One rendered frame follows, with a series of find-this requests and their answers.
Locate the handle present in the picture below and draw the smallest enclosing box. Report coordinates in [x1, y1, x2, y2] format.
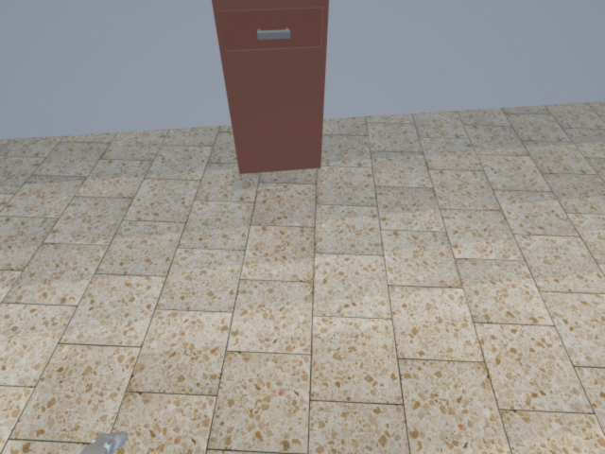
[257, 27, 290, 40]

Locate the drawer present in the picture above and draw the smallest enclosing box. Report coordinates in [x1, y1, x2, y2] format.
[220, 7, 322, 50]

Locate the cabinet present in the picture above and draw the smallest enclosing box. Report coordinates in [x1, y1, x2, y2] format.
[212, 0, 329, 174]

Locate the left robot hand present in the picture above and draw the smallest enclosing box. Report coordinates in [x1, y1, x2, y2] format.
[78, 431, 128, 454]

